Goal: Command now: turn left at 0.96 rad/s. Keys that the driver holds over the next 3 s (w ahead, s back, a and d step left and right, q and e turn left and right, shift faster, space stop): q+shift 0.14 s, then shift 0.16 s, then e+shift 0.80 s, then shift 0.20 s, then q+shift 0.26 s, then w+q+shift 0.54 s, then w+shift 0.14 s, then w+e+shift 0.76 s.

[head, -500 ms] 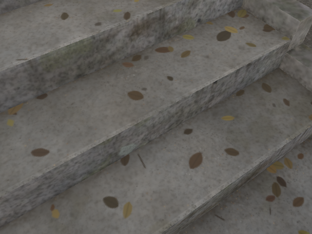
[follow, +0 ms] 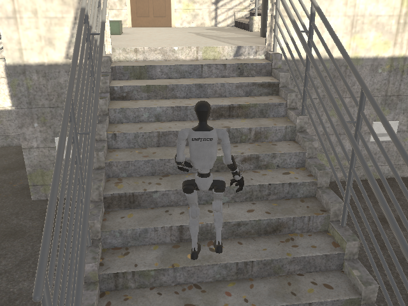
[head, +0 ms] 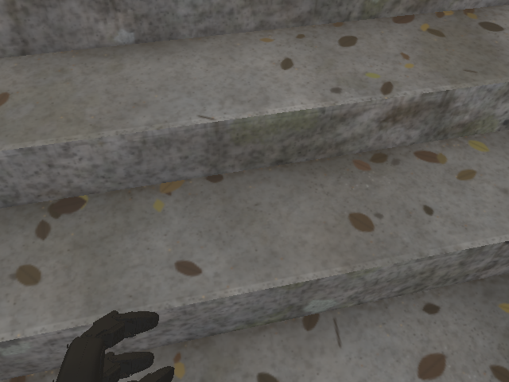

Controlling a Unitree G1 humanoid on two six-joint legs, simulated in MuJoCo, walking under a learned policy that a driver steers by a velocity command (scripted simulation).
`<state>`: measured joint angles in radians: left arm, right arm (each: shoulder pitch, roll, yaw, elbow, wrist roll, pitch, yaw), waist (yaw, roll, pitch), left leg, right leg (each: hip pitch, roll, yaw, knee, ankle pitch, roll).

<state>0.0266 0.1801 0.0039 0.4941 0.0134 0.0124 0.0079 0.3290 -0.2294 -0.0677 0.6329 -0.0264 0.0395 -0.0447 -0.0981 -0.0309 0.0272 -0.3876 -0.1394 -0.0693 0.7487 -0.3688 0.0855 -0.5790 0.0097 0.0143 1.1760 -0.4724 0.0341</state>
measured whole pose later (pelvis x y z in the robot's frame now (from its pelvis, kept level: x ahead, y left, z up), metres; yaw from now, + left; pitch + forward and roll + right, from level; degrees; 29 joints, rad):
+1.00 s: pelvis -0.05 -0.05 +0.00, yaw -10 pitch +1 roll +0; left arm 0.11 0.25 0.08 0.57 0.01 0.04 -0.01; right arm 0.25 -0.29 -0.07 0.66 -0.04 0.02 -0.04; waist -0.03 0.05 0.05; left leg -0.41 0.18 0.24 0.92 -0.50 -0.06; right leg -0.41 0.00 -0.08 0.75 -0.34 -0.05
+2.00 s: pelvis +0.06 -0.06 +0.01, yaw +4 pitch +4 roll -1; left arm 0.37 0.23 0.04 0.80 0.07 -0.12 0.01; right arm 0.08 -0.20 -0.06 0.59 -0.02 0.00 -0.01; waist 0.02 0.04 -0.08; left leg -1.05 -0.04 -0.07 2.15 -0.27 0.10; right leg -0.19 -0.01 -0.20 0.55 -0.42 -0.03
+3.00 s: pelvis +0.84 +0.14 +0.39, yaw -12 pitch +7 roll +2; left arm 0.51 0.23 0.08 0.95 -0.02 -0.11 0.00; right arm -0.17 0.01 0.13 0.35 -0.03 -0.09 -0.04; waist 0.06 -0.07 -0.05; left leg -1.03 0.05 -0.03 1.32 -0.53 0.08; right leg -0.10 0.10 0.24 0.47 -0.16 -0.15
